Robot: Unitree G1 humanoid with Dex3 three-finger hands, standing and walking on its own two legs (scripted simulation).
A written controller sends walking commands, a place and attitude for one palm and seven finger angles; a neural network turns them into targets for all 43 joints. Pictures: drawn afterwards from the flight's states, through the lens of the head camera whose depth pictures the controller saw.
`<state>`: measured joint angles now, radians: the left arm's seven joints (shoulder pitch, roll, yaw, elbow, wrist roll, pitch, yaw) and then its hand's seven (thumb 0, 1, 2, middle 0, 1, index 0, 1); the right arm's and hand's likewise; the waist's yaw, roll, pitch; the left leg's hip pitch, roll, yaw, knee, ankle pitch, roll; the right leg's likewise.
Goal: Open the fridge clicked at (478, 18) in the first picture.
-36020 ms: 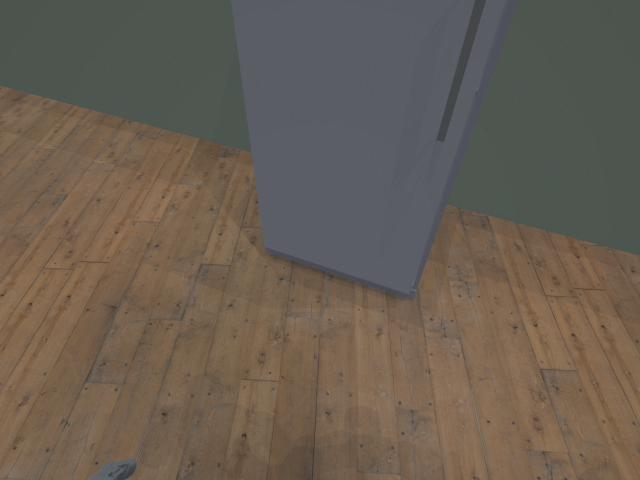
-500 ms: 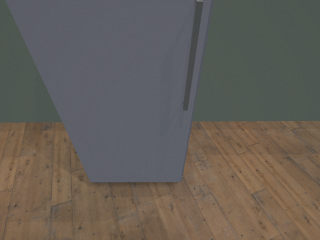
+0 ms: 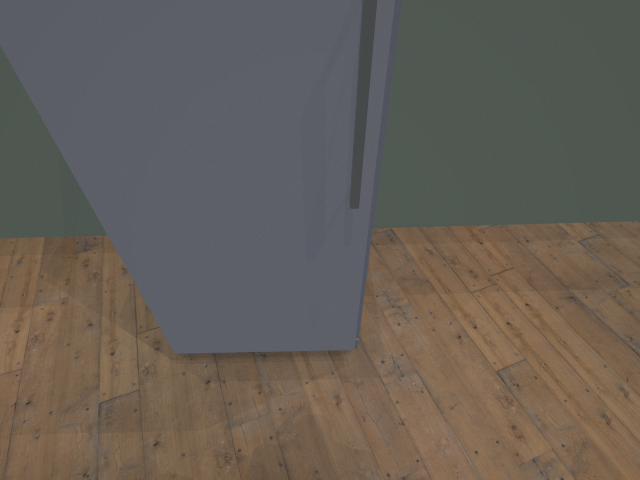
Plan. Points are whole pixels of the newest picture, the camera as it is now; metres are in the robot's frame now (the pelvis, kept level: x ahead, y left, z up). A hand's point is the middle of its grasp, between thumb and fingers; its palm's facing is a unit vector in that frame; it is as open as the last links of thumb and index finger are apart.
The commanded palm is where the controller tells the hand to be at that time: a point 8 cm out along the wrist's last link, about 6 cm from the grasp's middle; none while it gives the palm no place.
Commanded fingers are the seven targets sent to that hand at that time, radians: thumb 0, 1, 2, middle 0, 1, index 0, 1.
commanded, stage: come to a stop and stand still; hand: right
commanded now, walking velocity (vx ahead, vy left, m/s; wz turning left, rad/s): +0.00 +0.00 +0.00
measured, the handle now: (359, 111) +0.63 -0.02 +0.17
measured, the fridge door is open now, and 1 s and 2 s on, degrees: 1 1 1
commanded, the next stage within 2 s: look again from close up in 0.78 s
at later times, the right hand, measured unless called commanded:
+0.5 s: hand out of the picture +0.02 -0.17 -0.17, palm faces +0.01 +0.97 -0.22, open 7.4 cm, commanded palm none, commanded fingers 0.00 -0.90 -0.90 0.20 0.30 0.20 0.30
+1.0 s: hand out of the picture +0.06 -0.15 -0.17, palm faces -0.01 +0.98 -0.20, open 7.3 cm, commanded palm none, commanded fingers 0.00 -0.90 -0.90 0.20 0.30 0.20 0.30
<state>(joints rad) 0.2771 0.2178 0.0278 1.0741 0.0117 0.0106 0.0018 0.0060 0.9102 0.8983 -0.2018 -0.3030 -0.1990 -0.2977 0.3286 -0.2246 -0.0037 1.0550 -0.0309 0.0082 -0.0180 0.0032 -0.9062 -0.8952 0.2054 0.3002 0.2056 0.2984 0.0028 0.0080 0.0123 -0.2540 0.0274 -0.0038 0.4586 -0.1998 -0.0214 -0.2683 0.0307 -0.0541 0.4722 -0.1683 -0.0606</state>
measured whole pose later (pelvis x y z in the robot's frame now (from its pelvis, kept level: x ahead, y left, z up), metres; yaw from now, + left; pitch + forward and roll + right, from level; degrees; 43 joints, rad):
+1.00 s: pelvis +0.04 +0.02 +0.01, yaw +1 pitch -2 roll +0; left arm 0.27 0.16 0.01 1.13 0.00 0.00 0.01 0.00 0.91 0.90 -0.20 -0.30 -0.20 -0.30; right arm 0.29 -0.16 0.01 1.08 -0.01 -0.01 -0.04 0.00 -0.91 -0.90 0.20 0.30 0.20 0.30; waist 0.01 0.00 0.02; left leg -0.18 0.00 -0.02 0.40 -0.19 -0.01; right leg -0.18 0.01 -0.06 0.41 -0.19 -0.03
